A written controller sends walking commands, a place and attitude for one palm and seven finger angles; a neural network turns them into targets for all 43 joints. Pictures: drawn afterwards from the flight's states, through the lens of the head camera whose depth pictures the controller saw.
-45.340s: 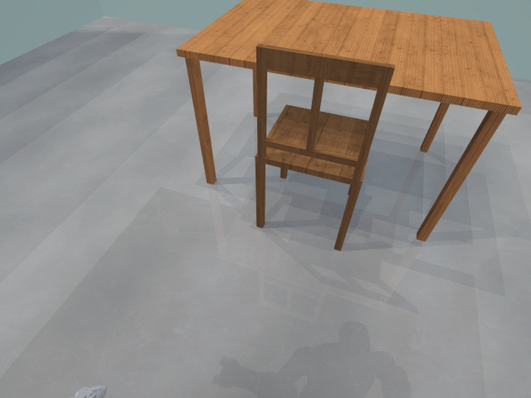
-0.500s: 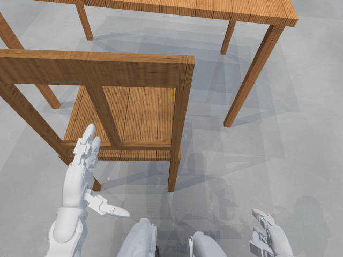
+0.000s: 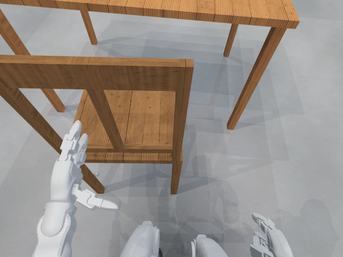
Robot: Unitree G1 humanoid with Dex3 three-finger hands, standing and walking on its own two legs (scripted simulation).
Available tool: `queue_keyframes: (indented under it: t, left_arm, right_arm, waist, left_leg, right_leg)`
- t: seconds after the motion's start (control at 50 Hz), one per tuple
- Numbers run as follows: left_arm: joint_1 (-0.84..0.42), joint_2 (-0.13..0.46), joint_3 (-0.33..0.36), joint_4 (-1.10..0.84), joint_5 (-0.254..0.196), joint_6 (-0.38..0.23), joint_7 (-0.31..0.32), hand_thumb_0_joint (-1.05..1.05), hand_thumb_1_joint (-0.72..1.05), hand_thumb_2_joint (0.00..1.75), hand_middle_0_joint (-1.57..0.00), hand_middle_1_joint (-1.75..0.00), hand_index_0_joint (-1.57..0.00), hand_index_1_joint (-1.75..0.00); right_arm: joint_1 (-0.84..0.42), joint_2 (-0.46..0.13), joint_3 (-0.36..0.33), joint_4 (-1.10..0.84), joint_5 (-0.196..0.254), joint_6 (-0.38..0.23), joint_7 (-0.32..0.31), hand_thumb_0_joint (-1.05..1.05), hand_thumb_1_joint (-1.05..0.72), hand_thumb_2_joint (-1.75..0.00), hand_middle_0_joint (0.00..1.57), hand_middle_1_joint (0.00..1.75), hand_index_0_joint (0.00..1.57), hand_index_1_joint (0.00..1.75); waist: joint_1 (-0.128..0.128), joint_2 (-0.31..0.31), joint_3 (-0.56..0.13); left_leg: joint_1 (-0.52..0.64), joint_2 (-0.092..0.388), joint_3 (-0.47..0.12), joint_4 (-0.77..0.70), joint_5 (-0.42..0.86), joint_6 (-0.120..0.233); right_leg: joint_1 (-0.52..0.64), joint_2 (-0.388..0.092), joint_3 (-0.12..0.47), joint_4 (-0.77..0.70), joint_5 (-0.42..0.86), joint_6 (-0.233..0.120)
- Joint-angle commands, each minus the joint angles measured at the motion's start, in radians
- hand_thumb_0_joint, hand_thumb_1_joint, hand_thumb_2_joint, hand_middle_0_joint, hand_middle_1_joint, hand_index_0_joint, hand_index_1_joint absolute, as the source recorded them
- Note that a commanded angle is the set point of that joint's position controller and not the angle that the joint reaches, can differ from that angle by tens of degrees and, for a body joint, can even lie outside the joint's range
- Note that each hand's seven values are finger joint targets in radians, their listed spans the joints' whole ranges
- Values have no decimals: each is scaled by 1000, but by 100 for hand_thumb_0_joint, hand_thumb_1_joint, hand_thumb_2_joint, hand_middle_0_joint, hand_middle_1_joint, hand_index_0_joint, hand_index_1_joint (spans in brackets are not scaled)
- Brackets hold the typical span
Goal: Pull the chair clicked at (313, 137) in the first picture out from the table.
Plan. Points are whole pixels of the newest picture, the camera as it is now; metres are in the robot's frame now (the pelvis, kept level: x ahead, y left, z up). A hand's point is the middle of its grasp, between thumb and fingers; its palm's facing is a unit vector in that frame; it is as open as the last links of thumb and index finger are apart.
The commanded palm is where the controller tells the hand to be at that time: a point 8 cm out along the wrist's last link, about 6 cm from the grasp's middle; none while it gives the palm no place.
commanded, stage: aim the fingers beside a spindle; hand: left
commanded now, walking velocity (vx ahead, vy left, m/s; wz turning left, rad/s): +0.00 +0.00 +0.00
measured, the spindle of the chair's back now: (108, 122) +0.44 +0.19 +0.01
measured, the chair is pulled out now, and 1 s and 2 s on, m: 0.28 0.28 0.28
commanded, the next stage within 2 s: push the fingers through the gap in 1.92 s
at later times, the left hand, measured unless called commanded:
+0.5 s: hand (115, 186) +0.27 +0.14 +0.01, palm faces -0.05 -1.00 +0.04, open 16.9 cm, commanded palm +0.26 +0.21 +0.03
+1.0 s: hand (99, 172) +0.29 +0.17 +0.03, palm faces +0.07 -0.99 -0.08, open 16.9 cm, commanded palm +0.26 +0.21 +0.02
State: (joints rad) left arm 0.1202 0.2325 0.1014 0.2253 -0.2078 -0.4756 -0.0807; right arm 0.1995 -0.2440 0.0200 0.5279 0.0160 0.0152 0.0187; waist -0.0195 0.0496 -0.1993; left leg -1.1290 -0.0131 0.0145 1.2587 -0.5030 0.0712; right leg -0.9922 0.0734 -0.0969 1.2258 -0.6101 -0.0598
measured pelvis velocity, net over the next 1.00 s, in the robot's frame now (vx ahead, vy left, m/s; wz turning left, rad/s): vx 0.00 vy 0.00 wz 0.00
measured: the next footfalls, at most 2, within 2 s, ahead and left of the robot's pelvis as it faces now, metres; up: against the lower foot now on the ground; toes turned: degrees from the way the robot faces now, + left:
none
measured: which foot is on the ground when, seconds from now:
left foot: down 0.00-1.00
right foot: down 0.00-1.00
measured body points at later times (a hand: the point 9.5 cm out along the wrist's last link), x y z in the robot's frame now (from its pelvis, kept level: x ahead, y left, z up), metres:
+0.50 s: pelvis +0.00 +0.00 +0.00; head +0.10 +0.02 +0.44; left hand +0.26 +0.19 +0.01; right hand +0.17 -0.24 -0.10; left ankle +0.05 +0.07 -0.63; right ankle -0.01 -0.09 -0.63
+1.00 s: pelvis +0.00 +0.00 +0.00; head +0.09 +0.01 +0.44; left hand +0.28 +0.23 +0.04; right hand +0.17 -0.23 -0.11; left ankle +0.05 +0.07 -0.63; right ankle -0.01 -0.09 -0.63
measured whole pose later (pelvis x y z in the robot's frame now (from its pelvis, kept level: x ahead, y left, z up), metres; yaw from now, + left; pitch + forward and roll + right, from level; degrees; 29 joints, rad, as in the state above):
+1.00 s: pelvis +0.00 +0.00 +0.00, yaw +0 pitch +21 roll -4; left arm 0.09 0.23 0.08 0.22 -0.16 -0.51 -0.03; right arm 0.18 -0.24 0.03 0.53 0.01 0.01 0.02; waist -0.02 0.05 -0.20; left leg -1.15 -0.02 0.01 1.28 -0.50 0.07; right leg -1.01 0.07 -0.10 1.25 -0.62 -0.06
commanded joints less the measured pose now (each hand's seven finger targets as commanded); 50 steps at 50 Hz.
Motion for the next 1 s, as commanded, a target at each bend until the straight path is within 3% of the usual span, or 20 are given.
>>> queue_keyframes:
  t: [0.0, 0.04, 0.08, 0.14, 0.18, 0.24, 0.32, 0.36, 0.42, 0.44, 0.5, 0.54, 0.6, 0.64, 0.7, 0.76, 0.84, 0.9, 0.94, 0.98]
  left_arm:
    - [-56, -42, -125, -156, -22, 2, -97, 0, -50, 30, -6, -8, -6, -8]
    - [-103, 41, -60, -294, -19, -51, -61, 0, -50, 30, -6, -8, -6, -8]
    - [-120, 110, 0, -447, 1, -118, 8, 0, -50, 30, -6, -8, -6, -8]
    - [-40, 214, 131, -468, 39, -173, 114, 0, -50, 30, -6, -8, -6, -8]
    - [-36, 141, 87, -327, 64, -155, 130, 0, -50, 30, -6, -8, -6, -8]
    - [12, 10, -23, -65, 54, -63, 53, 0, -50, 30, -6, -8, -6, -8]
    - [-68, -47, -105, -53, -19, 24, -98, 0, -50, 30, -6, -8, -6, -8]
    - [-125, -14, -101, -207, -35, -6, -112, 0, -50, 30, -6, -8, -6, -8]
    - [-125, 146, 34, -482, -33, -104, -29, 0, -50, 30, -6, -8, -6, -8]
    - [-91, 210, 92, -506, -16, -127, 14, 0, -50, 30, -6, -8, -6, -8]
    - [-72, 142, 72, -404, 35, -149, 101, 0, -50, 30, -6, -8, -6, -8]
    - [-1, 111, 72, -197, 58, -105, 101, 0, -50, 30, -6, -8, -6, -8]
    - [43, -27, -60, -14, 38, -6, 8, 0, -50, 30, -6, -8, -6, -8]
    - [21, -79, -120, -39, 2, 32, -65, 0, -50, 30, -6, -8, -6, -8]
    - [-73, 0, -94, -273, -24, -11, -82, 0, -50, 30, -6, -8, -6, -8]
    - [-115, 137, 6, -558, -3, -128, 18, 0, -50, 30, -6, -8, -6, -8]
    - [-81, 176, 86, -415, 60, -169, 140, 0, -50, 30, -6, -8, -6, -8]
    - [15, 42, 2, -68, 77, -70, 92, 0, -50, 30, -6, -8, -6, -8]
    - [33, -39, -67, 40, 42, 12, 5, 0, -50, 30, -6, -8, -6, -8]
    - [-32, -43, -91, 2, 4, 54, -66, 0, -50, 30, -6, -8, -6, -8]
  right_arm:
    - [-6, -153, -66, -152, 22, -61, -25, 0, -90, -90, 20, 30, 20, 30]
    - [-8, -148, -67, -152, 11, -76, -35, 0, -90, -90, 20, 30, 20, 30]
    - [-13, -132, -64, -151, -3, -90, -33, 0, -90, -90, 20, 30, 20, 30]
    - [-5, -119, -60, -120, -21, -89, -23, 0, -90, -90, 20, 30, 20, 30]
    - [-28, -111, -55, -113, -21, -70, -10, 0, -90, -90, 20, 30, 20, 30]
    - [-35, -132, -51, -111, -10, -50, 1, 0, -90, -90, 20, 30, 20, 30]
    - [-21, -160, -59, -145, 29, -51, -23, 0, -90, -90, 20, 30, 20, 30]
    - [-10, -153, -65, -156, 22, -68, -34, 0, -90, -90, 20, 30, 20, 30]
    - [-6, -137, -62, -147, 3, -94, -42, 0, -90, -90, 20, 30, 20, 30]
    - [1, -137, -59, -135, -3, -96, -43, 0, -90, -90, 20, 30, 20, 30]
    - [-20, -111, -51, -111, -17, -89, -21, 0, -90, -90, 20, 30, 20, 30]
    - [-23, -121, -52, -97, -18, -69, -8, 0, -90, -90, 20, 30, 20, 30]
    - [-35, -147, -52, -131, 5, -46, 0, 0, -90, -90, 20, 30, 20, 30]
    - [-29, -153, -57, -158, 25, -48, -6, 0, -90, -90, 20, 30, 20, 30]
    - [-13, -152, -67, -174, 20, -65, -26, 0, -90, -90, 20, 30, 20, 30]
    - [-7, -133, -63, -156, -2, -94, -38, 0, -90, -90, 20, 30, 20, 30]
    - [-12, -121, -55, -101, -24, -91, -21, 0, -90, -90, 20, 30, 20, 30]
    - [-34, -128, -49, -100, -15, -57, -1, 0, -90, -90, 20, 30, 20, 30]
    - [-40, -148, -48, -130, 11, -42, 0, 0, -90, -90, 20, 30, 20, 30]
    - [-27, -164, -53, -154, 32, -37, -13, 0, -90, -90, 20, 30, 20, 30]
  waist:
    - [-61, -78, -236]
    - [-39, -45, -293]
    - [-3, 49, -373]
    - [36, 123, -384]
    - [4, 70, -301]
    - [-40, -25, -176]
    - [-59, -106, -223]
    - [-46, -41, -328]
    - [10, 66, -436]
    - [20, 75, -423]
    - [-1, 102, -314]
    - [-15, 37, -215]
    - [-42, -72, -163]
    - [-42, -76, -200]
    - [-31, -25, -323]
    - [10, 85, -420]
    - [-7, 94, -313]
    - [-37, -33, -155]
    - [-40, -89, -149]
    - [-43, -100, -198]
  left_leg:
    - [278, 26, -108, -144, 186, -23]
    - [323, 29, -112, -139, 230, -24]
    - [418, 31, -117, -154, 308, -38]
    - [463, 34, -124, -166, 386, -63]
    - [390, 32, -116, -153, 331, -55]
    - [258, 25, -103, -142, 179, -38]
    - [232, 19, -99, -139, 124, -22]
    - [300, 22, -104, -129, 199, -20]
    - [455, 32, -112, -156, 338, -37]
    - [460, 36, -116, -161, 360, -45]
    - [442, 37, -129, -168, 355, -58]
    - [331, 33, -121, -155, 265, -49]
    - [242, 22, -101, -154, 149, -36]
    - [262, 21, -101, -163, 152, -30]
    - [342, 27, -115, -152, 221, -28]
    - [482, 37, -131, -174, 323, -49]
    - [432, 38, -146, -167, 316, -63]
    - [251, 24, -112, -142, 153, -45]
    - [215, 14, -98, -153, 108, -34]
    - [238, 15, -97, -160, 116, -27]
  right_leg:
    - [80, -36, 91, -204, 256, 39]
    - [81, -32, 88, -182, 274, 31]
    - [71, -31, 75, -153, 287, 20]
    - [46, -22, 67, -128, 301, 8]
    - [32, -24, 69, -131, 286, 16]
    - [9, -22, 77, -168, 211, 26]
    - [83, -35, 108, -219, 191, 39]
    - [113, -39, 108, -199, 262, 37]
    - [118, -30, 85, -170, 318, 19]
    - [95, -21, 77, -157, 313, 15]
    - [20, -21, 61, -141, 283, 15]
    - [0, -17, 61, -146, 239, 19]
    - [19, -22, 70, -180, 200, 29]
    - [61, -28, 81, -199, 213, 32]
    - [90, -32, 83, -186, 260, 30]
    - [55, -25, 69, -153, 262, 13]
    - [-19, -19, 59, -130, 241, 14]
    - [-23, -19, 64, -158, 174, 24]
    - [26, -23, 79, -192, 161, 27]
    - [73, -29, 90, -213, 182, 31]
